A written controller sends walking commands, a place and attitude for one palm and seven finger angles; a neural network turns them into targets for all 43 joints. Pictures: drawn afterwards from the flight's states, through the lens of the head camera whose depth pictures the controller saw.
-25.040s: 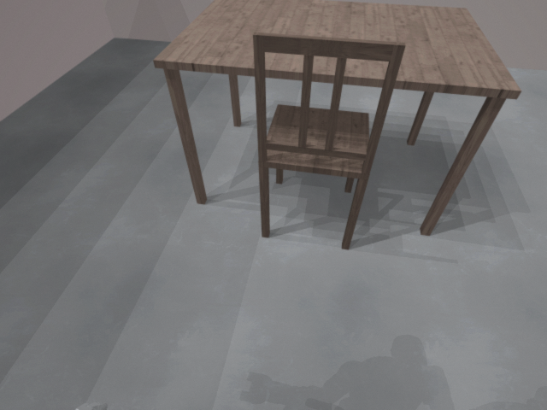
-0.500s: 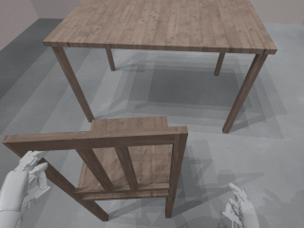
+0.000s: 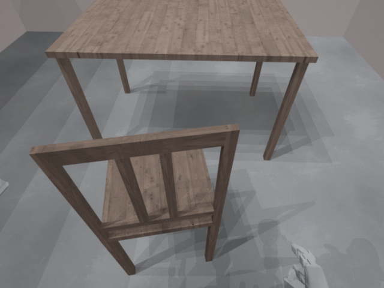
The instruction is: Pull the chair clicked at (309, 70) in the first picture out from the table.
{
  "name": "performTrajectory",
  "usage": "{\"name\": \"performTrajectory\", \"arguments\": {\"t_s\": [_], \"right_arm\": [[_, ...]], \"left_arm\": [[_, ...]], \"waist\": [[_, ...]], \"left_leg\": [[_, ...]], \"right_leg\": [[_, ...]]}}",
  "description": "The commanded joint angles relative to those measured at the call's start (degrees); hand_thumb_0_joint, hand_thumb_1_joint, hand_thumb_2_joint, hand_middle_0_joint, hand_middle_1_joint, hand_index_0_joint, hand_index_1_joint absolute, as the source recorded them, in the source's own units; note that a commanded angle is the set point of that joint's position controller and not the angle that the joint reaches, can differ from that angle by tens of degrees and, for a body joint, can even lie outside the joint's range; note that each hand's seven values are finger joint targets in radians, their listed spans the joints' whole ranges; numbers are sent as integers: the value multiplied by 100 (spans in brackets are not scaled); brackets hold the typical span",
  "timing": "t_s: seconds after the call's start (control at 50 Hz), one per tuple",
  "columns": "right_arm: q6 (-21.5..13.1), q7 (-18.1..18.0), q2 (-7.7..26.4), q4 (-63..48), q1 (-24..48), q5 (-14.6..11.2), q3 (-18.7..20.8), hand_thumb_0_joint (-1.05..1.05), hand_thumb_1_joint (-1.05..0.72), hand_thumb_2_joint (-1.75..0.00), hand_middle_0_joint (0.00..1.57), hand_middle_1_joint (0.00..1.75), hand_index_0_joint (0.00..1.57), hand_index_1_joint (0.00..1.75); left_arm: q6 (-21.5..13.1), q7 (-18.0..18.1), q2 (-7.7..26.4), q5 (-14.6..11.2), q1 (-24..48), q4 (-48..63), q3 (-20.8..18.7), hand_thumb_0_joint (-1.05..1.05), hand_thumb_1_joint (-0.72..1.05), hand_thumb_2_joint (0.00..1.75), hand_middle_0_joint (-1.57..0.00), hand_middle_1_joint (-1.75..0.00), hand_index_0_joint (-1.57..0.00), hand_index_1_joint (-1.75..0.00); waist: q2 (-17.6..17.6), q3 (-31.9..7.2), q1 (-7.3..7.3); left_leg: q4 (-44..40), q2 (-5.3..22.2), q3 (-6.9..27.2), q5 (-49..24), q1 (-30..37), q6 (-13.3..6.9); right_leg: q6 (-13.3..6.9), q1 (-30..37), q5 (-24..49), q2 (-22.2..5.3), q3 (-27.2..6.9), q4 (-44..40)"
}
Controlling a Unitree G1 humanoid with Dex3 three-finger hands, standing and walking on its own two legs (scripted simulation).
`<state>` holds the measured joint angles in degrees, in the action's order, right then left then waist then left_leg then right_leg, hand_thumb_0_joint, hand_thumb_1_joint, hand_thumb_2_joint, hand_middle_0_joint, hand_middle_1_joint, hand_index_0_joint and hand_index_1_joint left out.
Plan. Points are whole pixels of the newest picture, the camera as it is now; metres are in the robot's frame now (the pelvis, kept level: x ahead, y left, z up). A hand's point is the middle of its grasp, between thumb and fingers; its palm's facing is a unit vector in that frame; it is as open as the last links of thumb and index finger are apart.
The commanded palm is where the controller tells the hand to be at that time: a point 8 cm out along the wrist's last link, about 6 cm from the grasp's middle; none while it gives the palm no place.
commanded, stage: step back with the hand held close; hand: left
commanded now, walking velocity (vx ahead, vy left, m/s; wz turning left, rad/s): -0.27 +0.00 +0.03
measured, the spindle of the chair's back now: (134, 193) +0.35 +0.19 -0.06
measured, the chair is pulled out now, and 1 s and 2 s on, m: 0.54 0.54 0.54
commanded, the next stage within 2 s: stop stepping back and stand still in 0.32 s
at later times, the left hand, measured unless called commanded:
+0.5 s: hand out of the picture +0.09 +0.30 +0.18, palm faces +0.50 -0.72 -0.48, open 7.4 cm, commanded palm +0.04 +0.33 +0.19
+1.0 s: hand out of the picture +0.04 +0.33 +0.17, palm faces +0.52 -0.76 -0.40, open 7.4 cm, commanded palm -0.03 +0.35 +0.19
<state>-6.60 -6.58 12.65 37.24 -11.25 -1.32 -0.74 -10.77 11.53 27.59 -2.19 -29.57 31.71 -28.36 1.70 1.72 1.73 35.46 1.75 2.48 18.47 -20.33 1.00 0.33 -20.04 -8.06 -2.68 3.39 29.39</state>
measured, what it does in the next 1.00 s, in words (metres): walks backwards: right foot, then left foot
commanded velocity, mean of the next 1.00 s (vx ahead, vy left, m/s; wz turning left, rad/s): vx -0.06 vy -0.02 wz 0.01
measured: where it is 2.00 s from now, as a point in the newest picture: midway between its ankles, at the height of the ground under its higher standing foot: outside the picture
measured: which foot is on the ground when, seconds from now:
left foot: down 0.00-0.76, up 0.78-0.82, down 0.84-1.00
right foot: down 0.00-0.14, up 0.16-0.26, down 0.28-0.90, up 0.92-1.00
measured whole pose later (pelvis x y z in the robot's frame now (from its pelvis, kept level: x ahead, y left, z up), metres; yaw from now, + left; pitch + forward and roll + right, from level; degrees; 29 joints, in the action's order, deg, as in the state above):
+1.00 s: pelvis -0.15 +0.04 +0.00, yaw +4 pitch -4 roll -2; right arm -8.0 -5.5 9.9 38.9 -14.8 -0.5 -0.6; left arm -8.1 8.5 22.5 -0.6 -25.8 24.5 -23.8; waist 0.2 0.3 -1.2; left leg 31.2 -0.9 2.0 11.1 -20.7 -1.7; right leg -1.0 -15.7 -25.6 1.4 1.4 42.1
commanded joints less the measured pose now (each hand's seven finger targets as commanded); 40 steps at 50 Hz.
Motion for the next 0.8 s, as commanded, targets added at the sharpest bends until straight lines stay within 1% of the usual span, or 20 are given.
{"name": "performTrajectory", "arguments": {"t_s": [0.0,0.02,0.06,0.12,0.16,0.24,0.28,0.3,0.32,0.34,0.38,0.42,0.48,0.52,0.54,0.62,0.66,0.7,0.74,0.78], "right_arm": [[-219,43,571,-899,522,-56,255,0,-90,-90,20,30,20,30],[-207,38,597,-971,515,-55,234,0,-90,-90,20,30,20,30],[-200,1,632,-1116,519,-20,149,0,-90,-90,20,30,20,30],[-305,-22,769,-1329,570,35,189,0,-90,-90,20,30,20,30],[-395,-14,702,-1345,572,79,244,0,-90,-90,20,30,20,30],[-660,30,738,-1093,370,88,321,0,-90,-90,20,30,20,30],[-761,47,661,-899,289,128,309,0,-90,-90,20,30,20,30],[-783,50,659,-803,171,134,345,0,-90,-90,20,30,20,30],[-815,40,719,-758,214,101,440,0,-90,-90,20,30,20,30],[-832,14,683,-647,195,90,469,0,-90,-90,20,30,20,30],[-771,35,603,-604,327,139,432,0,-90,-90,20,30,20,30],[-675,73,541,-605,423,96,375,0,-90,-90,20,30,20,30],[-631,41,671,-847,545,35,293,0,-90,-90,20,30,20,30],[-696,17,680,-963,513,-3,281,0,-90,-90,20,30,20,30],[-693,-13,639,-960,541,-3,285,0,-90,-90,20,30,20,30],[-706,102,477,-934,411,70,246,0,-90,-90,20,30,20,30],[-682,118,414,-831,349,155,225,0,-90,-90,20,30,20,30],[-638,120,507,-727,225,135,311,0,-90,-90,20,30,20,30],[-533,107,568,-636,202,126,327,0,-90,-90,20,30,20,30],[-396,99,598,-597,243,124,285,0,-90,-90,20,30,20,30]], "left_arm": [[159,14,411,47,185,-264,-5,0,90,90,-20,-30,-20,-30],[172,9,439,62,272,-75,19,0,90,90,-20,-30,-20,-30],[146,28,574,100,360,474,-27,0,90,90,-20,-30,-20,-30],[-39,43,808,255,467,1422,-292,0,90,90,-20,-30,-20,-30],[-245,10,997,314,277,1681,-521,0,90,90,-20,-30,-20,-30],[-583,-109,1110,272,-346,1051,-913,0,90,90,-20,-30,-20,-30],[-761,-166,1058,161,-89,886,-895,0,90,90,-20,-30,-20,-30],[-783,-201,903,95,69,928,-699,0,90,90,-20,-30,-20,-30],[-782,-237,856,26,239,953,-538,0,90,90,-20,-30,-20,-30],[-763,-244,885,-32,180,850,-513,0,90,90,-20,-30,-20,-30],[-632,-185,810,-6,419,714,-367,0,90,90,-20,-30,-20,-30],[-464,-156,693,4,502,466,-262,0,90,90,-20,-30,-20,-30],[-339,-150,595,46,456,684,-219,0,90,90,-20,-30,-20,-30],[-388,-137,610,88,339,961,-319,0,90,90,-20,-30,-20,-30],[-411,-111,779,155,429,1076,-442,0,90,90,-20,-30,-20,-30],[-350,-151,751,174,102,1213,-307,0,90,90,-20,-30,-20,-30],[-370,-150,917,80,-12,1161,-483,0,90,90,-20,-30,-20,-30],[-284,-190,724,13,-108,872,-350,0,90,90,-20,-30,-20,-30],[-179,-209,584,-52,25,654,-181,0,90,90,-20,-30,-20,-30],[-144,-190,629,-29,596,699,-108,0,90,90,-20,-30,-20,-30]], "waist": [[-1179,-141,-174],[-1107,-104,-170],[-354,-52,-173],[1202,-308,-107],[1814,-512,-55],[1364,-225,-19],[1045,-63,-100],[491,-485,-162],[-219,-833,-155],[-551,-1007,-151],[-999,-708,-203],[-1302,-483,-239],[-165,-194,-200],[1405,-466,-197],[1723,-388,-168],[925,-330,-93],[474,-528,-150],[-279,-679,-195],[-544,-497,-253],[-771,-282,-344]], "left_leg": [[-161,180,95,859,265,-211],[-376,233,174,1069,67,-253],[-1241,425,496,1464,-536,-374],[-2490,1046,1288,2546,-2032,-691],[-2459,1132,1352,2365,-2122,-782],[-1844,960,1038,1876,-1834,-757],[-1398,789,764,1416,-1048,-552],[-896,409,457,496,-118,-314],[-241,177,183,184,683,-178],[378,67,3,143,1334,-106],[1086,-91,-105,26,1410,-37],[900,-16,27,52,1102,-58],[-1207,528,816,526,354,-344],[-2879,1191,1764,3197,-719,-530],[-3125,1242,1863,3512,-1195,-638],[-2063,601,858,2119,-652,-381],[-1261,260,361,1194,-103,-227],[-118,-31,6,723,984,-72],[1003,-161,-43,484,1537,-52],[1259,-109,100,481,1542,-108]], "right_leg": [[-323,-1004,-2746,-832,-692,-1270],[-277,-954,-2945,-751,-620,-1153],[-113,-422,-2813,-465,-380,-577],[99,1343,-1518,102,-138,1299],[96,1643,-1020,168,-170,1689],[-77,1521,-888,206,-241,525],[-242,707,-951,-7,-518,-384],[-420,315,-267,-211,-794,-519],[-560,-256,-430,-474,-1104,-681],[-715,-857,-861,-777,-1227,-991],[-823,-1470,-846,-1148,-1416,-1206],[-696,-1335,-988,-1115,-1158,-1014],[-200,-506,-1547,-231,-780,-299],[34,715,-1992,302,-339,1053],[56,1168,-1750,371,-312,1342],[-150,1226,-1451,293,-180,-267],[-377,1086,-1211,-27,-566,-1113],[-612,-265,-2180,-401,-1058,-1503],[-911,-1523,-2740,-791,-1373,-1748],[-944,-1916,-2905,-922,-1316,-1510]]}}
